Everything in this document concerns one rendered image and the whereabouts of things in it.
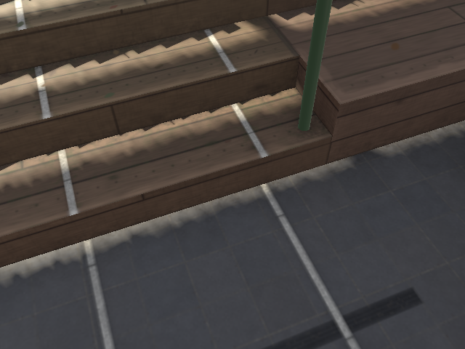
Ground stairs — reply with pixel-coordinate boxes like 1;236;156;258
0;0;332;268

